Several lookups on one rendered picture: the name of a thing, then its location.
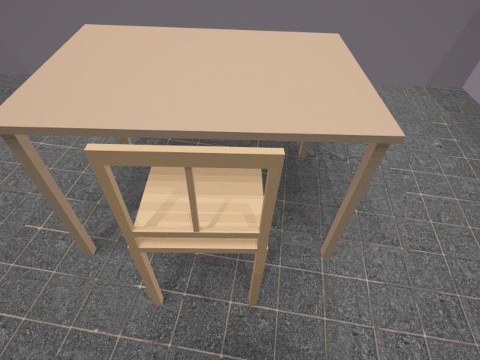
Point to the chair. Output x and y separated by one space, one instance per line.
197 199

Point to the table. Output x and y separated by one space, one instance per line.
199 83

